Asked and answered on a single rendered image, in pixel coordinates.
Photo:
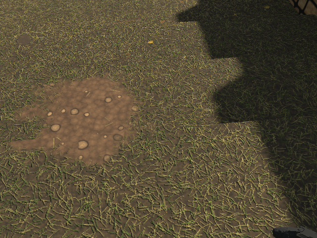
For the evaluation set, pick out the robot right hand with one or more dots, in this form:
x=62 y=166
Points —
x=293 y=232

